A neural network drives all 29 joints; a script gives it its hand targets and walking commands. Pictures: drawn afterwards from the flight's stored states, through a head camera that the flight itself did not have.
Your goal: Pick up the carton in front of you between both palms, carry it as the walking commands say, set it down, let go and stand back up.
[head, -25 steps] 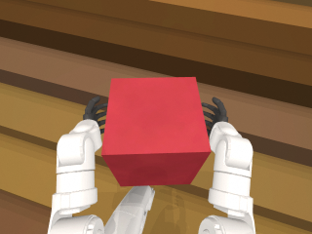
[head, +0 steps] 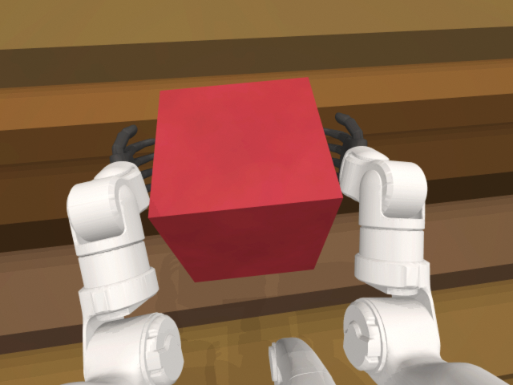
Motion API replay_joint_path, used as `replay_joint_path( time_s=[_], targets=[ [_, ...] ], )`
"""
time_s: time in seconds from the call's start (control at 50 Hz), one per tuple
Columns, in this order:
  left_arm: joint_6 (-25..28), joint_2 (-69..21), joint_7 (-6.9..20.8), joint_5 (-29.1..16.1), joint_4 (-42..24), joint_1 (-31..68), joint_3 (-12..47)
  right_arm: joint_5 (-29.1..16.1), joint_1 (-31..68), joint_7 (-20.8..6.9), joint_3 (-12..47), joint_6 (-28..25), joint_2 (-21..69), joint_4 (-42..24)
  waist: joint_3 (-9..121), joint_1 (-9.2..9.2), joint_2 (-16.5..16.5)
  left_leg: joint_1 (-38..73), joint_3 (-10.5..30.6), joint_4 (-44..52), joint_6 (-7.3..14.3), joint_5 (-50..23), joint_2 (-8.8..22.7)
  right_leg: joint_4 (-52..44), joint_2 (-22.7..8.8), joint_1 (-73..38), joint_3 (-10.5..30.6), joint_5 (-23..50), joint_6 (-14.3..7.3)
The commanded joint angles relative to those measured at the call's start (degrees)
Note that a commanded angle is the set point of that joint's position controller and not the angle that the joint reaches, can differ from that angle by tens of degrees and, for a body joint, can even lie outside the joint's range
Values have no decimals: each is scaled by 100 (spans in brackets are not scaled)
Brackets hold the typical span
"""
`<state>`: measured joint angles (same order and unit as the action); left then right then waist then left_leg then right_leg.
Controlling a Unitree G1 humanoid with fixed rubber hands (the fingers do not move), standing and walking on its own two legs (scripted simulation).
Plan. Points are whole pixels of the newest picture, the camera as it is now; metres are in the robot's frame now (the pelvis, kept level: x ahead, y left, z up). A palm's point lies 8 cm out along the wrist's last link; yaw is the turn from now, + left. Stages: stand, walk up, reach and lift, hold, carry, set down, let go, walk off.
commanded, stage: carry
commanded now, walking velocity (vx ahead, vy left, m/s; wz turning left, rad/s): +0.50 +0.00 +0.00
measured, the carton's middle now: (245, 190) +0.38 -0.05 +0.11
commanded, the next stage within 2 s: none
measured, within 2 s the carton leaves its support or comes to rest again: neither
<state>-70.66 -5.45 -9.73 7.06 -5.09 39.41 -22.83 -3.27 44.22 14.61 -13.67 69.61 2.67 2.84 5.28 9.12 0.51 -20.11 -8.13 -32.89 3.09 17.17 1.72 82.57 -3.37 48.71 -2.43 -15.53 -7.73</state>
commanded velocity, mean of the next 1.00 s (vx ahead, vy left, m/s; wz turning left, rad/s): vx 0.42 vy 0.00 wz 0.00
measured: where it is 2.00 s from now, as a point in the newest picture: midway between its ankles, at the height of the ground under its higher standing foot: (215, 177)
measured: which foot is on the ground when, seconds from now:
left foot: down 0.00-0.14, up 0.16-0.36, down 0.38-0.76, up 0.78-1.00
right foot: down 0.00-0.02, up 0.04-0.08, down 0.10-0.40, up 0.42-0.72, down 0.74-1.00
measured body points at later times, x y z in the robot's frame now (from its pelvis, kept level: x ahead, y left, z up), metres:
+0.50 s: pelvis +0.26 -0.04 +0.07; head +0.33 -0.08 +0.51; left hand +0.65 +0.06 +0.17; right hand +0.60 -0.24 +0.16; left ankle +0.28 +0.00 -0.58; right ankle +0.10 -0.16 -0.42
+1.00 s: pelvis +0.56 -0.09 +0.30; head +0.56 -0.08 +0.75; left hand +0.90 +0.13 +0.49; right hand +0.95 -0.17 +0.49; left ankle +0.58 +0.01 -0.23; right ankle +0.58 -0.17 -0.43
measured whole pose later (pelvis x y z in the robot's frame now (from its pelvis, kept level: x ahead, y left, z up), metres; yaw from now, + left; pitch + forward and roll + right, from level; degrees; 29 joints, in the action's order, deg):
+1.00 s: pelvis +0.56 -0.09 +0.30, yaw +1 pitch +2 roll -1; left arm -71.5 -0.8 -14.7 -3.5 -1.4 45.3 -14.3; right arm 6.7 42.3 11.1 -21.6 71.0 6.0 -7.0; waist 1.7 -11.6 -0.6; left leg -53.4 -1.2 -100.5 7.4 16.2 -0.8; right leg 30.6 0.2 18.0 -8.1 -14.3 -4.6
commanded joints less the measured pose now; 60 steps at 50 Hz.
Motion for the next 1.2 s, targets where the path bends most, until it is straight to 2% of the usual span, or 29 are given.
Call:
replay_joint_path(
  time_s=[0.0,0.04,0.1,0.12,0.14,0.16,0.2,0.28,0.32,0.36,0.38,0.4,0.42,0.46,0.5,0.54,0.56,0.64,0.68,0.72,0.74,0.76,0.78,0.84,0.9,0.98,1.1,1.14,1.18],
  targets=[
    [-206,-3684,102,-996,574,3328,3062,-1476,3528,-841,2972,185,5074,-112,1734,-340,685,2427,1657,1266,1081,-1754,1140,-1403,-164,553,151,-466,85],
    [-249,-4000,158,-1269,707,3507,3250,-1257,3417,-820,2705,227,5048,32,1901,-275,707,3476,1430,649,923,-3621,1075,-3317,78,322,94,-758,246],
    [-185,-4210,128,-1265,769,3478,3246,-938,3202,-724,2492,232,4943,73,2470,-1489,1054,2590,83,-2486,380,-6461,461,-8351,403,-3688,-692,2730,662],
    [-149,-4336,128,-1321,784,3484,3222,-793,3104,-715,2478,234,5007,150,1791,-1402,161,157,-113,-3508,171,-2124,262,-8457,-172,-5324,-31,4859,731],
    [-142,-4240,118,-1479,867,3505,3215,-643,2912,-701,2369,258,4970,339,1860,-1189,-1921,-3575,-138,-5282,-108,1485,-324,-5503,-1147,-8260,1031,11076,295],
    [-109,-4264,139,-1644,818,3480,3332,-437,2738,-633,2296,213,4894,420,2421,-1503,-1748,-5016,131,-7100,-46,1830,-659,-5211,-1624,-9197,1713,12001,-536],
    [49,-4692,246,-2088,-127,4239,3686,-187,2956,-548,2262,106,5099,-39,2448,-1768,-629,-6245,702,-8876,237,1888,-553,-5359,-1519,-9099,2129,7555,-888],
    [332,-4957,469,-2855,-982,4816,4362,370,2831,-280,2234,-213,4478,-852,1391,-1327,-421,-5676,129,-6806,498,2207,-116,-6556,-894,-6875,953,4405,-184],
    [409,-4891,519,-2981,-1024,4582,4449,422,2548,-133,2337,-370,4141,-1018,2183,-560,-696,-1124,-569,-4586,571,671,-703,-6769,-556,-3862,-319,9542,-148],
    [475,-4700,487,-2794,-975,4276,4351,133,2940,-217,2853,-395,4439,-1541,3277,232,-1731,767,-565,-3249,519,-131,-1038,-4507,-1090,-4059,-262,12832,104],
    [477,-4699,491,-2640,-1010,4270,4295,-80,2846,-305,3192,-427,4747,-1603,3850,559,-1019,1879,241,-1683,1181,-476,-949,-2190,-462,-3905,-424,11575,764],
    [504,-4707,494,-2464,-1121,4079,4323,-373,2844,-423,3505,-488,5069,-1781,3910,574,1066,3144,1971,-260,1691,-3908,64,725,458,-2709,136,2778,1009],
    [520,-4475,475,-2235,-912,3127,4276,-633,2058,-515,3772,-540,5140,-1562,4168,80,1901,3903,4514,-313,2407,-8140,1062,3242,1410,-1207,908,-136,1073],
    [629,-4021,334,-1477,-926,2400,3618,-1187,2561,-670,4424,-647,5311,-2053,4102,129,258,4542,5465,-40,2511,-5275,1371,4968,1459,691,1694,-689,656],
    [712,-3712,204,-980,-881,1994,3269,-1823,3147,-874,4815,-697,5700,-2219,2655,-197,-440,3636,4818,401,1703,-2411,1150,4532,928,1523,1689,-1159,254],
    [842,-3428,122,-532,-544,1679,3003,-2207,3402,-1072,5011,-759,5829,-2034,1665,-219,-1268,2768,3856,488,1311,-2632,1184,3702,540,1827,1233,-1832,137],
    [926,-3290,91,-321,-378,1593,2857,-2289,3511,-1150,5008,-804,5696,-1985,1458,-203,-1459,2432,3434,644,1230,-2918,1060,3204,458,1786,704,-1856,70],
    [861,-3362,-6,-271,-68,1958,3027,-2420,3433,-1313,4524,-724,5550,-1293,1146,-376,159,1771,2014,1911,1001,-3351,488,934,95,1064,-400,-1684,-10],
    [719,-3497,-57,-530,-162,2341,3344,-2304,3014,-1292,4034,-620,5475,-1011,1941,-747,729,-24,897,1691,1005,-8002,463,-1268,917,-2886,-1342,-482,-88],
    [526,-3883,-11,-987,-644,2775,3867,-1833,2898,-1160,3591,-461,5168,-1130,3259,-1797,1934,883,499,-610,737,-9654,832,-2872,1007,-4199,-1030,436,-134],
    [443,-3953,21,-1190,-784,2892,4052,-1611,2916,-1073,3360,-347,4955,-1213,3701,-2156,987,660,492,-2742,461,-7861,400,-4106,841,-5110,-288,1370,-439],
    [387,-4026,35,-1393,-825,2727,4272,-1248,2339,-967,3139,-259,4808,-1255,3994,-1946,-1364,-1736,817,-5988,-363,-626,-1126,-5675,-1355,-6521,3951,3857,-1776],
    [324,-4229,58,-1758,-845,2679,4506,-814,2126,-872,2790,-190,4352,-1233,4304,-1721,-885,-2039,1664,-8122,-150,-408,-989,-5887,-1652,-6345,5052,3628,-2069],
    [263,-4632,211,-2872,-1561,4339,5227,98,1952,-575,1924,-79,3445,-1192,2446,-1355,737,-3412,1681,-8084,349,-421,-373,-5603,-1181,-5049,3663,865,-1113],
    [127,-4655,406,-3248,-975,4775,5108,645,2038,-327,1536,7,2945,-873,1706,-1275,537,-3453,1295,-7090,500,-267,-127,-5966,-966,-4439,2424,400,-557],
    [-131,-4453,437,-3158,-12,4774,4352,618,2506,-276,1538,329,2918,-312,1447,-1313,-385,-3961,501,-7258,470,59,-96,-6229,-1232,-4682,1642,2886,-924],
    [-598,-4030,329,-2402,905,4670,3052,-51,3919,-364,1868,869,3814,76,865,-1157,-578,-5441,441,-6608,315,1255,561,-7015,-1162,-5174,969,984,-502],
    [-697,-4003,269,-2076,943,4928,2741,-353,4340,-368,2045,908,4104,57,694,-1014,-848,-2988,-443,-4220,274,745,381,-7685,-643,-3415,-372,2191,-287],
    [-770,-3816,162,-1658,1058,4600,2432,-669,4616,-356,2258,894,4429,160,1651,-603,-2000,-1373,-723,-3579,445,70,-306,-6458,-736,-3974,-902,7042,-109]
  ],
)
